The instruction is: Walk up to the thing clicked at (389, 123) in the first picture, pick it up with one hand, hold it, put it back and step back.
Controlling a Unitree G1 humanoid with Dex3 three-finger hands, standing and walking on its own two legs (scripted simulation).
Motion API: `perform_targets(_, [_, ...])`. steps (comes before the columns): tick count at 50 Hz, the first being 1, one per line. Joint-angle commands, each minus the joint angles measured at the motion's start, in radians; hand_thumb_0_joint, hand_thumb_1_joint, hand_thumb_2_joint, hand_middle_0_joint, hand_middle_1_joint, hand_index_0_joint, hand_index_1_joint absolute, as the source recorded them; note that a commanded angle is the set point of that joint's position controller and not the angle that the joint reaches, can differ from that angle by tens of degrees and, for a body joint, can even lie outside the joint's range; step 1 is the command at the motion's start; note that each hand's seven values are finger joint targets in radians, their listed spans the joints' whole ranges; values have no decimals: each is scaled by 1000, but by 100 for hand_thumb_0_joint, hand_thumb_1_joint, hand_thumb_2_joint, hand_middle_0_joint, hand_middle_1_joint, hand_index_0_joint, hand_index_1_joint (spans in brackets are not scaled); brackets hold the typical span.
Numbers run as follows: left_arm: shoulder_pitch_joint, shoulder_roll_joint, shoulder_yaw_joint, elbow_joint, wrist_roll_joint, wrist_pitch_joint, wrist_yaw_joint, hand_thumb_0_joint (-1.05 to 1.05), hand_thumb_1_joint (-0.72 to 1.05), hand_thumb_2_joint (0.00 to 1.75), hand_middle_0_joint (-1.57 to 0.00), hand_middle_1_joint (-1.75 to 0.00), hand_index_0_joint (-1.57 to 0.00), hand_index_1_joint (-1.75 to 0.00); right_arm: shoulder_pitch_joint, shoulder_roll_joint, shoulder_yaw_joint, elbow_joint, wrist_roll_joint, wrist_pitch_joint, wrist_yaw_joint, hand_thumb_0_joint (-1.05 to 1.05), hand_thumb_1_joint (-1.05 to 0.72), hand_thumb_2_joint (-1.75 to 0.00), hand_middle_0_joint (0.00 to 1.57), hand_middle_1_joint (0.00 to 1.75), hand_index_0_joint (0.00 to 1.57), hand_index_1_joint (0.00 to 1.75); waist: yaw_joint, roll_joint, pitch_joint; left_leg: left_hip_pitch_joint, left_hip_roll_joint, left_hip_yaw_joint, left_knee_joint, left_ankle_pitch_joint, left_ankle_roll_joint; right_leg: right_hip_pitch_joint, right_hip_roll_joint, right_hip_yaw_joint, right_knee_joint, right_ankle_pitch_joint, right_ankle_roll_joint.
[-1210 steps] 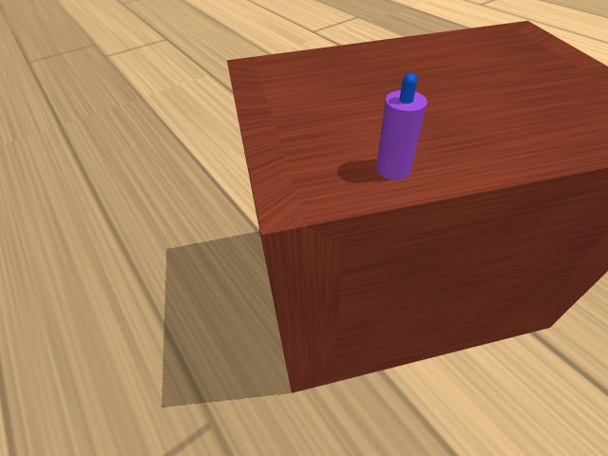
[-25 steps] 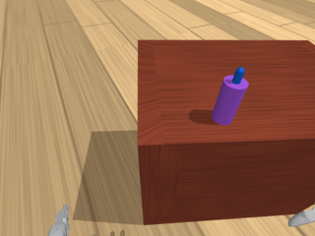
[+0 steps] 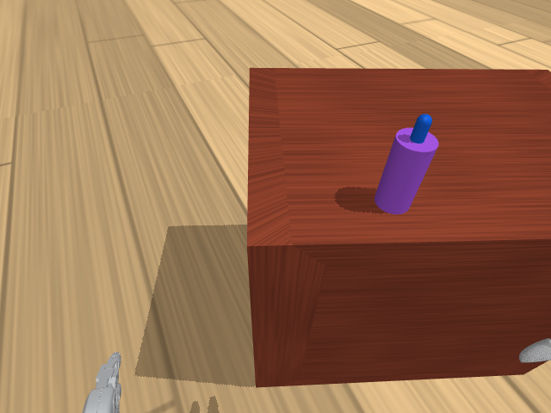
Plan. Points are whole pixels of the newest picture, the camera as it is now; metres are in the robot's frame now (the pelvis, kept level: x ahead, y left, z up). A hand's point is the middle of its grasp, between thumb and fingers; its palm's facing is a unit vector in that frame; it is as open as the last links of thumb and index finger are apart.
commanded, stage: home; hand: right
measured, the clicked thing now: (407, 163) +0.47 -0.22 +0.12
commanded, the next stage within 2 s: none
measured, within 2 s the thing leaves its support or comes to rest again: neither
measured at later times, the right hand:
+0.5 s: hand (423, 373) +0.19 -0.19 -0.03, palm faces +0.11 +0.97 -0.23, open 17.7 cm
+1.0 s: hand (395, 365) +0.22 -0.18 -0.10, palm faces +0.07 +0.97 -0.24, open 17.6 cm
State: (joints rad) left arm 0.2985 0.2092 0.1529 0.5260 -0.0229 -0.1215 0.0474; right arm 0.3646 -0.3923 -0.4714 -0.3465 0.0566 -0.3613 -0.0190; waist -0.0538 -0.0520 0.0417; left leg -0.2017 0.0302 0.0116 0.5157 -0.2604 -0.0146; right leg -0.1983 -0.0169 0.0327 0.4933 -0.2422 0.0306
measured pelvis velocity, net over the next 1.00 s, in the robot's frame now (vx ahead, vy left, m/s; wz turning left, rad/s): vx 0.04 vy -0.01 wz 0.03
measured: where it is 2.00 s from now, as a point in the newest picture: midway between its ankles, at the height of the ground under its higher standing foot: outside the picture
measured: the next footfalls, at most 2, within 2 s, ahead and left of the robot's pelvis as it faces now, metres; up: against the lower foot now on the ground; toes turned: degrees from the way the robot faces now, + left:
none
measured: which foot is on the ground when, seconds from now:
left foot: down 0.00-1.00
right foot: down 0.00-1.00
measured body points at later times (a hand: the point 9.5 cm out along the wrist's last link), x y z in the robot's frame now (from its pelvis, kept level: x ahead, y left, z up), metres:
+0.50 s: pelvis +0.02 +0.00 +0.00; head +0.04 +0.00 +0.45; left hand +0.18 +0.22 -0.09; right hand +0.18 -0.24 -0.01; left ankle +0.01 +0.13 -0.74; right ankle +0.02 -0.14 -0.74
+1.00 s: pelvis +0.04 -0.01 +0.00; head +0.05 -0.01 +0.45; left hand +0.17 +0.23 -0.11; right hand +0.21 -0.23 -0.08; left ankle +0.01 +0.13 -0.74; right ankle +0.02 -0.14 -0.74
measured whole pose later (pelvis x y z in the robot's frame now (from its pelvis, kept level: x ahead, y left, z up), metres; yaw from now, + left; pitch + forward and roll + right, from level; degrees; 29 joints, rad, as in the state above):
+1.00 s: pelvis +0.04 -0.01 +0.00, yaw +2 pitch +2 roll +0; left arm 0.23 0.20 0.01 0.68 0.00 -0.03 0.05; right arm 0.24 -0.16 -0.01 0.55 0.00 -0.11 -0.10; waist 0.01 -0.01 0.00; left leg -0.26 0.03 -0.02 0.54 -0.31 -0.03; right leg -0.26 -0.02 0.00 0.56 -0.33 0.02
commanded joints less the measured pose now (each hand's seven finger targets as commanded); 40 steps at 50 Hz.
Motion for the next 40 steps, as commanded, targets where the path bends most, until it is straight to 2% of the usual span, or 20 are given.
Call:
perform_targets(1, [-77,13,-75,-196,-13,-54,-13,0,-6,49,-13,-18,-13,-18,31,-103,-46,-35,25,-33,-4,0,61,-1,4,4,4,4,-30,84,-33,31,-27,57,-127,25,7,-20,27,-63,-108,72,-41])
perform_targets(2, [-87,-20,-106,-170,-16,-50,-17,0,2,50,-13,-18,-13,-18,30,-89,-14,-27,25,-29,4,0,61,-1,4,4,4,4,-28,65,-5,12,-23,51,-136,7,6,-23,31,-71,-110,55,-42])
perform_targets(4, [-93,3,-95,-146,-16,-48,-17,0,18,54,-14,-19,-14,-19,32,-72,25,-28,27,-19,11,0,60,-2,5,4,5,4,-17,62,-5,-4,-23,50,-142,-2,5,-10,32,-72,-121,43,-45])
perform_targets(5, [-102,43,-65,-137,-16,-49,-15,0,26,56,-14,-20,-14,-20,34,-45,73,-13,28,-12,17,0,59,-3,5,5,5,5,2,62,11,-18,-24,49,-139,3,6,-4,30,-74,-127,40,-44])
perform_targets(8, [-74,152,25,-103,-11,-60,-7,0,40,61,-15,-22,-15,-21,62,-17,133,-27,22,5,26,0,55,-6,5,5,5,5,33,36,-24,-25,-30,61,-115,61,9,32,22,-64,-130,75,-39])
perform_targets(10, [-56,183,53,-101,-4,-62,-4,0,42,62,-15,-22,-15,-22,41,-33,132,-53,7,18,21,0,56,-5,5,5,5,5,44,15,-73,-17,-30,63,-104,108,12,73,19,-56,-125,119,-35])
perform_targets(13, [-113,101,-19,-118,2,-70,-6,0,48,66,-16,-23,-16,-23,42,-22,159,-37,-11,35,7,0,59,-4,5,5,5,5,22,19,-112,18,-28,67,-101,134,15,74,19,-47,-109,155,-34])
perform_targets(14, [-124,101,-14,-127,5,-68,0,0,56,72,-17,-24,-17,-24,53,-18,167,17,-16,45,0,0,57,-4,5,5,5,5,34,45,-138,28,-31,69,-96,160,14,82,14,-42,-102,183,-36])
perform_targets(15, [-154,55,-73,-127,6,-68,-1,0,57,71,-17,-24,-17,-24,61,-1,192,44,-17,55,-4,0,59,-3,5,5,5,5,15,33,-114,28,-30,69,-97,146,15,57,16,-43,-102,170,-34])
perform_targets(16, [-171,47,-88,-138,8,-68,-1,0,62,74,-17,-25,-17,-25,69,32,236,103,-21,64,-4,0,57,-5,5,5,5,5,28,50,-95,22,-30,66,-102,122,14,37,16,-46,-103,139,-36])
perform_targets(18, [-202,-32,-161,-103,5,-59,-1,0,78,88,-20,-29,-20,-29,84,77,292,211,-27,76,-6,0,59,-3,5,5,5,5,19,35,-76,17,-24,59,-106,112,12,9,24,-57,-100,120,-37])
perform_targets(19, [-189,3,-133,-74,9,-53,5,0,86,90,-20,-30,-20,-30,72,76,310,221,-30,80,-7,0,61,-2,5,4,5,4,19,35,-92,17,-26,59,-105,105,14,2,23,-55,-101,113,-36])
perform_targets(22, [-182,29,-125,-56,13,-44,8,0,89,90,-20,-30,-20,-30,84,110,374,348,-37,100,-3,0,61,-1,4,4,4,4,36,17,-111,11,-25,54,-93,152,15,9,25,-64,-86,152,-31])
perform_targets(24, [-155,79,-89,-33,17,-38,16,0,89,90,-20,-30,-20,-30,76,86,361,419,-37,115,-6,0,61,-1,4,4,4,4,50,18,-146,16,-22,50,-84,208,10,26,29,-67,-69,198,-34])
perform_targets(25, [-137,147,-88,-10,31,-36,12,0,89,90,-20,-30,-20,-30,83,38,254,376,-39,109,-41,0,61,-1,4,4,4,4,23,29,-140,29,-35,52,-81,199,14,26,29,-56,-61,182,-34])
perform_targets(26, [-140,124,-104,6,30,-31,12,0,89,90,-20,-30,-20,-30,76,78,327,473,-52,122,-41,0,61,-2,5,4,5,4,47,26,-111,18,-32,46,-82,202,13,15,31,-65,-58,180,-34])
perform_targets(28, [-152,109,-114,13,28,-22,15,0,90,90,-20,-30,-20,-30,11,102,360,571,-52,136,-43,0,61,-2,4,4,4,4,61,82,-88,-9,-35,45,-75,194,8,-15,30,-64,-45,167,-40])
perform_targets(32, [-167,104,-120,26,32,-6,17,0,90,90,-20,-30,-20,-30,-197,106,377,666,-59,136,-54,0,60,-2,5,4,5,4,79,56,-92,-77,-29,25,-54,107,10,-55,34,-68,-19,73,-42])
perform_targets(36, [-140,114,-113,25,33,-5,22,0,90,90,-20,-30,-20,-30,-214,89,380,664,-59,145,-70,0,60,-2,5,4,5,4,54,12,-269,-5,-28,27,-13,220,14,22,26,-63,9,189,-30])
perform_targets(40, [-140,109,-111,23,32,4,22,0,90,90,-20,-30,-20,-30,-156,112,404,694,-61,174,-90,0,60,-2,5,4,5,4,42,14,-290,50,-30,32,-6,329,11,36,25,-68,23,299,-27])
